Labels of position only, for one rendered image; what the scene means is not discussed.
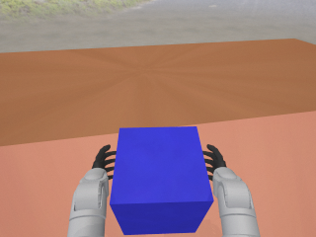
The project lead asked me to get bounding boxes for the right robot hand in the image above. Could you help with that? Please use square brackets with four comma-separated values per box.
[202, 144, 226, 181]

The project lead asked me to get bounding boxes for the left robot forearm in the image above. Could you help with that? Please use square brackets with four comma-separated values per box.
[67, 168, 110, 237]

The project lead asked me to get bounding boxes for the carton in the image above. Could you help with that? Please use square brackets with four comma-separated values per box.
[110, 126, 214, 235]

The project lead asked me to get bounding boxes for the left robot hand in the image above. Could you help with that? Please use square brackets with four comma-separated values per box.
[92, 144, 117, 180]

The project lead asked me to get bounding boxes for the right robot forearm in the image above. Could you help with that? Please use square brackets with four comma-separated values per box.
[212, 167, 261, 237]

